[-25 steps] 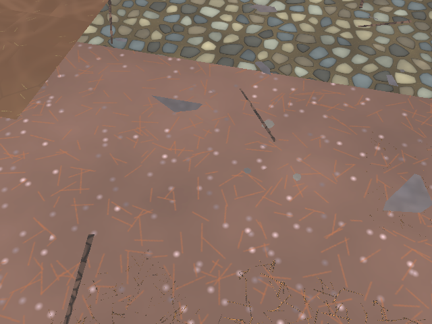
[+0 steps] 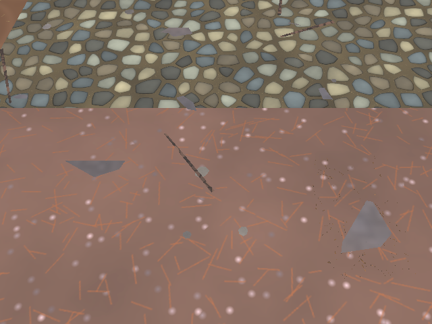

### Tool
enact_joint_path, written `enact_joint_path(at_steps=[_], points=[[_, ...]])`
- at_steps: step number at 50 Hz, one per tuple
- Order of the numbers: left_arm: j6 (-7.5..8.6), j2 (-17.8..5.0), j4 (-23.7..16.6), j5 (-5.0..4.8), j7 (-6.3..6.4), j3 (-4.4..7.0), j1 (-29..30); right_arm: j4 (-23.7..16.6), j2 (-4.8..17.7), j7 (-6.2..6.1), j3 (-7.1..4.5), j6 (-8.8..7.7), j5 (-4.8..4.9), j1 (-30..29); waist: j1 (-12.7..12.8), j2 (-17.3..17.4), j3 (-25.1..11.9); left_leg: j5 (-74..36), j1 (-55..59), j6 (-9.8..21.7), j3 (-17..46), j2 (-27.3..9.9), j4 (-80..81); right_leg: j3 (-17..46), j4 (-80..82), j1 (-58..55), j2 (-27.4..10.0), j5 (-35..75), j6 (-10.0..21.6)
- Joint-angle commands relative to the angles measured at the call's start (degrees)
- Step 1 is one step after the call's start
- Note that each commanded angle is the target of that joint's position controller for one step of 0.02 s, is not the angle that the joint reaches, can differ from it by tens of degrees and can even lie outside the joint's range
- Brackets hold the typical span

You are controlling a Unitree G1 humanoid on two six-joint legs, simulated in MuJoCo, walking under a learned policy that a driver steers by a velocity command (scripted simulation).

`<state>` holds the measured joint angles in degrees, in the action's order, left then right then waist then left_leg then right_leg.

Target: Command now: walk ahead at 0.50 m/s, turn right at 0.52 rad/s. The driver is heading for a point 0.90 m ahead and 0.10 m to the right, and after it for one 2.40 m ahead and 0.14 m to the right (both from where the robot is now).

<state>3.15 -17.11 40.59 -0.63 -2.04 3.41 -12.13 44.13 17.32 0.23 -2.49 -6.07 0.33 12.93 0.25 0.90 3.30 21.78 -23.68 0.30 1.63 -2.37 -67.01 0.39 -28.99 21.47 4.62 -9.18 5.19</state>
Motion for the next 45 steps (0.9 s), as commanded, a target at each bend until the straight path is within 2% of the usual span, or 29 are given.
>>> enact_joint_path(at_steps=[1,4,8,10,12,15,16,17,18,19,20,21,22,23,24,26,29,31,34,36,38,39,40,41,42,43,44,45], points=[[0.69,-6.97,-4.54,0.56,0.76,1.9,-1.09,-5.29,6.89,-0.21,-2.0,-0.76,-1.07,-0.45,-0.7,-3.72,-6.61,-4.16,-12.42,-0.87,3.16,-3.99,3.87,21.83,15.41,-14.25,-14.9,10.06,11.77],[0.92,-8.74,-4.03,0.09,1.78,2.52,-2.55,-6.2,4.97,-0.53,-1.5,0.43,-1.4,-2.59,-0.77,-3.34,-4.68,-9.85,-12.47,-3.57,1.76,-3.11,11.97,17.09,16.76,-9.5,-13.09,15.3,11.82],[0.29,-9.32,-2.76,-0.51,2.84,2.83,-5.79,-8.19,2.8,-0.13,-0.64,0.04,-1.05,-11.25,2.55,-4.85,-3.27,-24.52,-8.46,-4.51,1.27,0.09,29.28,13.78,15.68,-7.15,-9.29,9.76,8.04],[-0.06,-9.63,-1.96,-0.7,3.02,2.98,-7.92,-9.07,2.99,0.39,-0.62,-0.4,-0.42,-14.62,3.94,-5.32,-2.9,-27.55,-6.06,-4.31,1.24,1.6,33.93,15.53,14.93,-7.47,-9.8,6.96,7.3],[-0.46,-9.22,-1.28,-0.97,3.15,2.97,-9.45,-9.73,4.06,0.88,-0.98,-0.86,-0.04,-16.23,4.26,-5.65,-2.78,-26.37,-5.76,-3.54,2.52,2.15,37.18,18.64,12.3,-10.77,-11.01,5.39,6.87],[-1.09,-8.97,-1.18,-0.8,3.43,3.13,-9.17,-9.48,5.99,1.28,-1.91,-1.58,0.12,-14.47,2.59,-7.48,-3.12,-19.87,-3.01,-1.36,3.44,2.44,39.85,23.53,7.37,-15.33,-12.81,6.39,5.68],[-1.31,-8.62,-1.4,-0.72,3.4,3.1,-8.38,-8.74,6.58,1.14,-2.37,-1.84,0.13,-11.44,0.84,-8.24,-3.94,-18.62,1.07,-0.21,2.58,2.66,41.27,24.02,5.05,-15.3,-12.34,8.29,4.95],[-1.33,-7.07,-1.9,-0.56,3.24,2.56,-7.61,-7.5,7.93,0.76,-3.21,-2.12,-0.27,-6.06,-2.01,-7.74,-7.19,-19.35,9.91,1.62,2.29,1.79,43.12,22.5,-0.57,-13.78,-9.66,11.2,3.35],[-1.12,-3.94,-3.06,0.17,2.95,1.34,-7.2,-6.85,10.68,0.23,-4.06,-2.26,-1.26,2.07,-5.71,-3.43,-14.96,-16.96,24.54,5.27,9.64,-6.57,41.29,18.53,-14.77,-7.49,-6.42,6.07,1.3],[-0.59,0.07,-4.13,-1.01,2.89,0.1,-15.68,-5.05,15.2,0.15,-5.29,-1.41,-1.67,8.19,-3.12,13.86,-23.31,-8.25,45.91,14.93,34.02,-20.07,43.49,10.54,-34.18,13.37,2.35,-20.25,-3.22],[-0.38,-4.95,-3.63,-1.71,3.08,0.63,-15.85,-4.73,11.19,0.53,-4.59,-0.93,-0.01,8.63,-3.92,14.13,-21.63,6.6,45.41,15.3,44.37,-22.66,48.23,10.61,-43.07,22.36,-1.77,-24.49,-4.01],[-0.62,-9.05,-3.89,-1.61,3.13,1.82,-9.55,-5.55,7.26,0.27,-3.53,-0.62,0.03,5.92,-5.58,7.59,-13.4,8.39,38.22,12.44,36.04,-19.76,49.75,10.4,-45.65,24.49,-4.21,-19.16,-4.43],[-0.94,-9.16,-4.81,-0.99,3.23,2.01,-5.58,-5.86,6.04,0.14,-2.96,-0.17,-0.58,2.76,-4.93,3.73,-8.31,1.54,30.79,10.52,27.85,-17.24,50.46,8.08,-44.94,23.18,-6.18,-14.93,-4.78],[-0.98,-8.42,-5.62,-0.32,3.03,2.13,-3.43,-5.44,4.75,0.13,-2.49,0.05,-0.87,0.88,-3.91,3.14,-4.51,-5.2,24.74,10.17,22.23,-15.05,51.83,7.82,-42.51,22.06,-7.68,-12.16,-4.98],[-1.16,-7.32,-5.94,-0.49,2.64,2.22,-3.55,-5.04,3.96,0.01,-2.15,-0.05,-1.24,-0.01,-2.46,4.84,-3.37,-9.43,20.91,9.47,17.74,-13.31,53.17,7.66,-40.56,19.41,-9.26,-10.34,-4.9],[-1.53,-4.26,-5.88,-0.97,2.27,1.62,-4.36,-3.84,3.55,0.25,-2.1,-0.46,-0.92,0.24,-1.47,5.84,-2.77,-13.45,17.33,10.0,12.38,-11.25,55.71,6.26,-37.16,16.68,-9.71,-9.58,-4.85],[-1.48,-1.93,-7.04,-0.28,2.1,0.66,-1.38,-1.79,6.01,0.56,-2.84,-0.92,-0.48,1.37,-1.29,3.98,-1.86,-20.33,16.84,12.28,8.25,-12.15,58.12,5.77,-28.74,17.91,-10.01,-6.26,-5.42],[-0.96,-1.52,-7.4,-0.01,1.57,0.19,1.18,-1.0,7.04,0.63,-3.04,-0.68,-0.1,1.13,-1.68,3.07,-1.93,-23.49,17.49,12.09,4.61,-11.38,58.59,4.59,-21.47,17.02,-10.24,-0.17,-5.4],[0.13,-0.87,-8.42,-0.1,0.52,-0.46,7.02,0.51,8.41,0.51,-3.13,0.05,0.73,2.79,-3.68,2.7,-1.03,-25.09,17.3,10.62,0.17,-9.77,58.47,1.15,-11.05,12.95,-9.38,7.55,-5.05],[0.42,-1.18,-9.55,-0.45,0.06,-0.5,10.52,1.97,9.4,0.51,-3.26,0.57,1.15,5.52,-4.86,2.94,-0.45,-24.95,19.35,10.19,0.12,-10.87,58.0,0.03,-7.35,11.75,-8.63,8.13,-4.6],[0.56,-2.12,-10.59,-0.43,-0.2,-0.19,12.39,3.22,10.07,0.42,-3.36,1.34,1.42,6.63,-4.5,3.57,0.42,-30.07,22.58,9.26,0.27,-12.27,55.78,-0.21,-4.05,11.14,-7.72,5.57,-3.33],[0.68,-2.79,-10.63,-0.07,-0.27,0.14,11.8,3.67,10.4,0.25,-3.41,1.82,1.49,6.62,-3.57,4.04,-0.28,-36.5,24.17,8.35,-0.28,-12.29,52.93,-0.76,-2.23,9.08,-6.7,4.38,-2.48],[0.81,-3.91,-9.77,0.46,-0.19,0.82,8.36,3.87,10.87,0.0,-3.44,2.21,1.61,5.93,-1.05,4.53,-2.77,-45.68,24.76,6.96,-1.56,-11.29,47.89,-1.91,0.18,3.27,-4.97,5.42,-1.39],[0.89,-5.77,-7.48,1.06,0.05,1.91,1.53,3.88,10.3,-0.24,-3.12,2.37,1.67,5.52,2.59,3.88,-7.25,-52.03,23.05,5.17,-3.47,-8.95,39.88,-3.16,3.21,-7.25,-3.17,10.87,0.18],[0.67,-8.92,-5.89,1.63,0.73,2.98,-4.67,3.28,8.34,-0.47,-2.27,2.04,0.71,5.93,5.11,2.13,-12.35,-44.2,15.87,2.28,-5.5,-5.91,29.72,0.32,1.69,-20.14,-7.2,24.5,1.94],[-0.04,-13.81,-5.64,3.07,1.69,3.41,-9.88,1.59,2.7,0.05,-0.11,1.27,-1.85,10.08,4.04,-12.07,-21.44,-5.4,-3.34,-1.76,-6.37,0.72,8.18,18.97,-3.99,-41.74,-23.58,48.74,10.03],[-0.55,-11.95,-5.7,2.43,1.35,2.81,-10.71,3.97,3.4,0.45,0.34,1.04,-0.35,15.31,4.16,-15.48,-31.75,18.72,-8.71,-2.86,2.64,4.25,-4.21,32.38,0.49,-45.28,-31.52,47.02,17.21],[-0.85,-9.02,-5.76,1.79,1.03,2.17,-8.19,4.27,8.66,0.47,-1.38,1.5,1.6,10.94,5.29,-8.2,-25.54,16.58,-10.89,-2.63,5.61,1.41,-7.26,24.46,2.27,-37.7,-27.94,43.53,14.51]])
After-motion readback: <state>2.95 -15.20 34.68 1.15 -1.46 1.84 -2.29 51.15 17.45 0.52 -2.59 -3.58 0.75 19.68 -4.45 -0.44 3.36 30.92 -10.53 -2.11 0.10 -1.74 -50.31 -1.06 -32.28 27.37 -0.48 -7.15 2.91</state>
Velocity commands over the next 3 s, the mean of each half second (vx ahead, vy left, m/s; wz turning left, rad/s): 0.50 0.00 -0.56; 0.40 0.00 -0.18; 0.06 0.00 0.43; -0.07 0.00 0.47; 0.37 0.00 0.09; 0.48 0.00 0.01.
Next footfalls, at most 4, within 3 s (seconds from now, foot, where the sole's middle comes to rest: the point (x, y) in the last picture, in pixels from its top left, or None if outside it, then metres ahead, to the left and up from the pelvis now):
0.36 left None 0.40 0.12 -0.77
0.84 right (308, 283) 0.56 -0.23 -0.77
1.32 left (233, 258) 0.65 0.00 -0.77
1.90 right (317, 284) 0.56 -0.25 -0.77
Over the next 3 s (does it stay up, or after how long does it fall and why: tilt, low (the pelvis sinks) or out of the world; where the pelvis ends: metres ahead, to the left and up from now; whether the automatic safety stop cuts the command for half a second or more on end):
stays up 0.93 -0.05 -0.01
